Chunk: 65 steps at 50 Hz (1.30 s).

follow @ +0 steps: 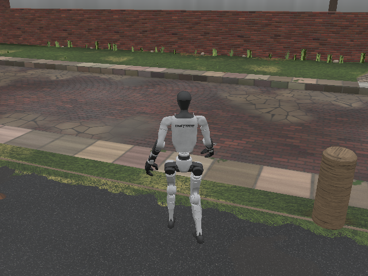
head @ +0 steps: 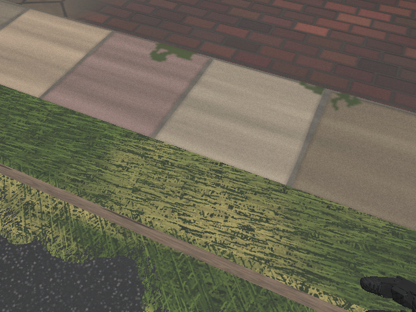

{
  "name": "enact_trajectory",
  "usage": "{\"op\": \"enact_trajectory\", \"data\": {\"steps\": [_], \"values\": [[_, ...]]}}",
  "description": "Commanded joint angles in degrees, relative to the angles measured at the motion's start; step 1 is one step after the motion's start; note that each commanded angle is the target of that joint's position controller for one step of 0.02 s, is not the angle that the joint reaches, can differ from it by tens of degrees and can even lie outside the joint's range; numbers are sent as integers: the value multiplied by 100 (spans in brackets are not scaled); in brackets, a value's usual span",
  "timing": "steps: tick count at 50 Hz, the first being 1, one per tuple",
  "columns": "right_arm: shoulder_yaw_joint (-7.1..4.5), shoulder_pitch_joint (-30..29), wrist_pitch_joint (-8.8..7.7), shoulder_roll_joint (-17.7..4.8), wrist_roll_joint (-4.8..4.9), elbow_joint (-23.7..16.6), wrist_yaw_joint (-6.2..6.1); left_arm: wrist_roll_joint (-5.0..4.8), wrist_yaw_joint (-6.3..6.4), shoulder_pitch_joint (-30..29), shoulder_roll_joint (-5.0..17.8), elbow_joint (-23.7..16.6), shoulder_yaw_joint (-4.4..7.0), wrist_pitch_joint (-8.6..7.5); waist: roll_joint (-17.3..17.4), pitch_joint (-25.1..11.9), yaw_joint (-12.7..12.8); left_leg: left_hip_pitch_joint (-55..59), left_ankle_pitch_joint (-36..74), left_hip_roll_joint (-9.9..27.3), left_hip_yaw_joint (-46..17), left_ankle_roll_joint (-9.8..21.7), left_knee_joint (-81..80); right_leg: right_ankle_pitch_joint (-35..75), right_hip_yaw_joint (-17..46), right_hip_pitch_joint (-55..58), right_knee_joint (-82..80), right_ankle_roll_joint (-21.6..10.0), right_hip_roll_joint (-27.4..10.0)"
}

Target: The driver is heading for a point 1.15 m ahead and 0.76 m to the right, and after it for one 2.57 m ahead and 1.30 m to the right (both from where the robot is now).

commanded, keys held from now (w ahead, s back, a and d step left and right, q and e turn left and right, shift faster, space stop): w+e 0.76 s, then e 0.24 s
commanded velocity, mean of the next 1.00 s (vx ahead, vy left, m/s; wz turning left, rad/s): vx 0.45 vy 0.00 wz -0.60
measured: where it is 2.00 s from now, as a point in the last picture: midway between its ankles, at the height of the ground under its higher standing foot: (295, 302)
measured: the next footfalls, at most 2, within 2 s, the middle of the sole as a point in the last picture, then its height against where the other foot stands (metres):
right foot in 0.50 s outside the picture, level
left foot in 0.96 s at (276, 248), level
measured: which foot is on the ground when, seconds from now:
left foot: down 0.00-0.50, up 0.52-0.94, down 0.96-1.00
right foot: up 0.00-0.48, down 0.50-0.96, up 0.98-1.00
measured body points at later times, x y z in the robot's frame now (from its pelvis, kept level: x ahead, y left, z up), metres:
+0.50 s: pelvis +0.25 -0.06 +0.00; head +0.28 -0.08 +0.44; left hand +0.55 +0.10 -0.07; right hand +0.17 -0.35 -0.13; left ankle +0.11 +0.12 -0.71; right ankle +0.34 -0.18 -0.72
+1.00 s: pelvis +0.51 -0.14 +0.00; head +0.53 -0.16 +0.45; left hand +0.72 +0.08 -0.11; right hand +0.57 -0.48 -0.07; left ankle +0.68 -0.12 -0.72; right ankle +0.34 -0.18 -0.70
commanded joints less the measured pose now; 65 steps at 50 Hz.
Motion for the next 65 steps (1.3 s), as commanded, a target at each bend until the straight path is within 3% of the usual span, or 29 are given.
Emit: {"op": "enact_trajectory", "data": {"steps": [1, 2, 3, 5, 9, 16, 20, 22, 24, 25, 26, 27, 28, 30, 31, 35, 40, 44, 47, 48, 49, 50, 51, 52, 53, 55, 58, 61, 65], "values": [[-441, 1807, 15, -1194, 50, 9, -21, -126, 18, 496, 511, -528, -15, -148, 1491, -1542, -758, 4489, -2663, 2639, -4433, 1406, -1229, -394, -193, -3715, 3363, 152, -320], [-345, 1585, 53, -841, 67, -46, -52, -85, 14, -129, 825, -567, 79, -113, 918, -836, -914, 3840, -2565, 2386, -3518, 1148, -1304, 152, -282, -3886, 3583, 198, -518], [-293, 1308, 94, -737, 14, -73, -66, -16, 23, -454, 797, -626, 88, -82, 537, -446, -829, 3167, -1824, 2140, -2742, 989, -1361, 562, -467, -3706, 3504, 230, -703], [-219, 1058, 111, -543, -40, 3, -94, 6, -35, -644, 616, -715, 105, -63, 646, -31, -600, 2298, -774, 1741, -1730, 873, -1618, 1003, -516, -3332, 3072, 228, -994], [-285, 1118, 29, -682, 24, 219, -102, -4, -79, -801, 261, -811, 30, 37, 630, 110, -524, 2016, 136, 1701, -783, 1015, -2021, 1349, -715, -3340, 2478, 296, -1143], [-356, 1303, 137, -1006, 59, 505, -160, 10, -277, -1782, 86, -1003, -71, -49, 438, 301, -823, 2358, 941, 1596, 563, 820, -2083, 2982, -1166, -3137, 504, 264, -1094], [-418, 1531, 253, -1222, 175, 664, -159, -16, -406, -2227, 144, -1219, -58, -44, 460, 485, -875, 2873, 1431, 1804, 893, 682, -1890, 2598, -1475, -2944, -176, 29, -963], [-473, 1493, 321, -1400, 236, 668, -186, 27, -422, -2021, 334, -1239, 41, -15, 615, 259, -632, 3103, 3250, 1822, 1131, 570, -1229, 1997, -1778, -2366, -322, -206, -638], [-478, 1382, 400, -1435, 285, 632, -232, 30, -367, -675, 751, -907, 299, 30, 549, -490, 174, 2719, 4381, 1602, 1439, 353, 638, 2116, -2009, -477, -788, -571, -146], [-374, 1466, 378, -1188, 153, 546, -256, 3, -255, 348, 1168, -641, 492, 87, 55, -1015, 599, 1327, 2827, 1382, 1428, 107, 2345, 2207, -1145, 1350, -861, -865, -543], [-91, 1962, 242, -337, -90, 164, -175, -56, -211, 94, 1850, -698, 549, 37, -1584, -1452, -193, -1249, -2599, 232, 999, -225, 4374, 1220, 2164, 3034, -1378, -1885, -2061], [-137, 1411, 29, -778, 101, 110, -101, -22, -245, 286, 1389, -875, 404, -68, -944, -2180, 264, -1832, -2825, 155, -304, -154, 5002, 419, 3438, 3231, -2196, -2087, -2406], [-211, 868, -72, -1049, 305, -67, -62, 32, -270, 110, 1073, -773, 297, -158, -626, -1335, 307, -2258, -2227, 397, -312, -50, 4908, 871, 2626, 2689, -2315, -1786, -2259], [-194, 828, -131, -966, 90, 3, -125, 35, -256, -597, 782, -820, 191, -202, -57, -546, -198, -1646, -1435, 793, -297, -49, 3927, 2050, 1429, 1086, -2340, -1453, -1789], [-228, 944, -74, -1005, 32, 38, -125, 102, -236, -844, 652, -902, 135, -208, -162, -433, -407, -1245, -1232, 902, -342, -85, 3669, 2522, 1115, 562, -2460, -1403, -1620], [-180, 822, 133, -747, -55, 2, -124, 88, -113, -827, 745, -777, 147, -249, -149, -187, -531, -905, -707, 795, -150, -407, 2745, 3366, 524, -388, -2702, -1449, -1361], [-61, -313, 113, -476, -41, -288, -63, 43, 21, -432, 882, -504, 191, -150, -323, 114, -137, -370, 970, 294, -31, -487, 611, 3421, 70, -817, -2415, -983, -892], [-154, -452, 84, -681, 9, -392, 10, -3, 95, -157, 844, -320, 206, 3, -493, -118, -114, 56, 967, -7, -220, -327, -45, 3609, 613, -327, -1645, -707, -992], [-256, 175, 43, -826, -41, -258, -18, -1, 150, -560, 704, -472, 180, 81, -635, -375, -522, 768, 1004, 74, -203, -35, -591, 3753, 916, -61, -645, -402, -824], [-307, 586, 20, -1041, -139, -246, -61, 50, 137, -561, 442, -587, 97, 66, -330, -916, -666, 1866, 2201, 654, -534, 252, -525, 3241, 668, -405, 326, -165, -480], [-331, 949, 72, -1317, -257, -273, -111, 130, 120, 294, 64, -558, -9, 63, 1016, -1724, -385, 3744, 4584, 2215, -1958, 1052, -64, -207, 77, -1756, 2057, 242, 172], [-365, 1227, 202, -1254, -78, -160, -70, 27, 83, 972, 491, -521, -1, 53, 1919, -2506, -316, 4453, 3524, 3090, -3608, 1790, -276, -1414, -182, -2612, 3279, 433, 156], [-283, 944, 292, -909, -17, -329, -90, -30, 91, 668, 931, -406, 138, 127, 1119, -2041, -426, 3917, 2206, 2767, -3279, 1628, -553, -870, -131, -2893, 3829, 623, -201], [-203, 683, 384, -666, -30, -398, -134, -40, 120, 31, 1062, -516, 187, 231, 729, -1391, -525, 3281, 1515, 2402, -2445, 1355, -697, -420, -447, -3061, 3881, 727, -354], [-142, 416, 459, -545, -47, -402, -159, -22, 157, -247, 1036, -558, 207, 346, 540, -915, -472, 2569, 1177, 2083, -1868, 1229, -870, -171, -579, -2991, 3714, 790, -508], [-166, 145, 517, -654, -104, -320, -194, -14, 180, -294, 725, -635, 166, 484, 821, -374, -273, 1398, 754, 1626, -1045, 1097, -1282, 144, -854, -2418, 3102, 778, -688], [-244, 173, 507, -776, -102, -192, -221, 47, 182, -385, 424, -699, 88, 477, 926, -493, -309, 1413, 1326, 1701, -547, 1299, -1441, 369, -1092, -2138, 2304, 753, -755], [-304, 109, 573, -909, -27, -137, -252, 76, 104, -696, 413, -816, 51, 463, 808, -726, -391, 1564, 1249, 1932, -310, 1380, -1489, 849, -1138, -1823, 1530, 658, -928], [-362, 70, 667, -1079, 54, -43, -220, 66, -29, -915, 529, -906, 82, 503, 918, -569, -433, 1463, 469, 1998, 12, 1236, -1517, 1064, -1386, -1322, 643, 460, -885]]}}
Over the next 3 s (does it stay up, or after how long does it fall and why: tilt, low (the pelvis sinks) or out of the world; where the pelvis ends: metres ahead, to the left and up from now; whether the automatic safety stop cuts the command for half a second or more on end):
stays up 0.71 -0.38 -0.01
